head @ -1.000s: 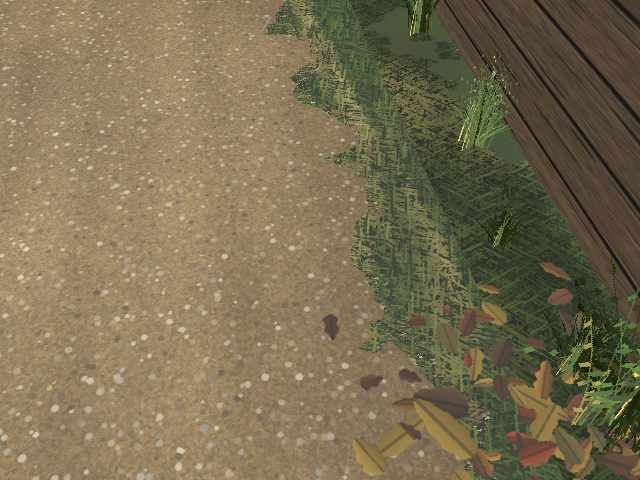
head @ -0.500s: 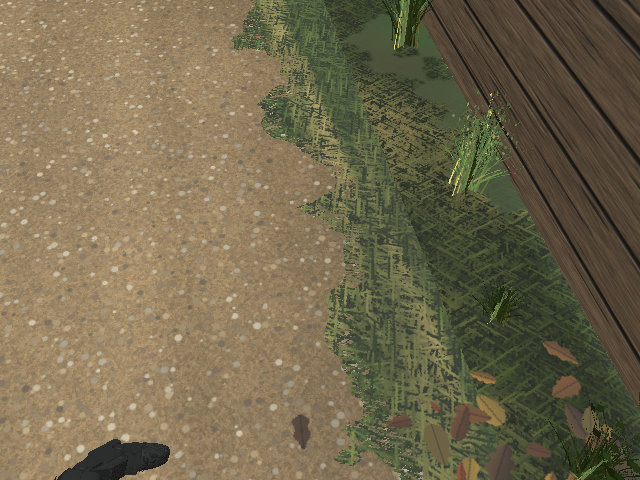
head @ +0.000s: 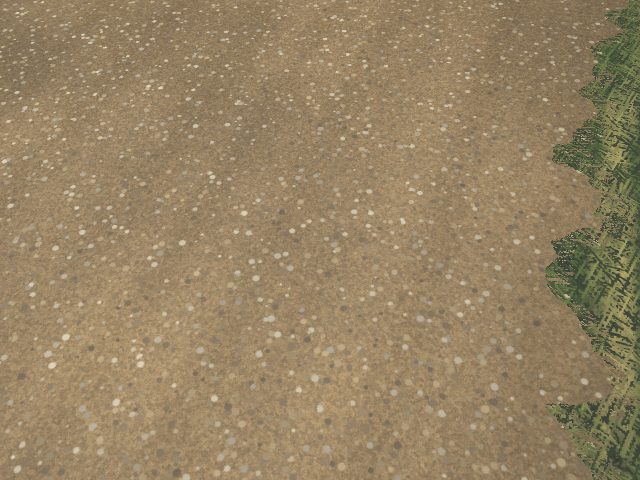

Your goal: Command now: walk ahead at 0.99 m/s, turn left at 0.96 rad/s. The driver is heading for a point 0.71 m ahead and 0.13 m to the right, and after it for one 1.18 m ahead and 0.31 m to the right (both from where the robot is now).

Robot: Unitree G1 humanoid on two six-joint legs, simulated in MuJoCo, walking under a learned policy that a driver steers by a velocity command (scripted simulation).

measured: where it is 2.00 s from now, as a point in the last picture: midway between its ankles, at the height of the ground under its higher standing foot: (440, 156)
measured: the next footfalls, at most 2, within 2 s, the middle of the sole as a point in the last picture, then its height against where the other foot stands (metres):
right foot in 0.30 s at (414, 456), level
left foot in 0.72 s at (303, 303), level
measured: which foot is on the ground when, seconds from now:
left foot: down 0.00-0.32, up 0.34-0.70, down 0.72-1.00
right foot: up 0.00-0.28, down 0.30-0.72, up 0.74-1.00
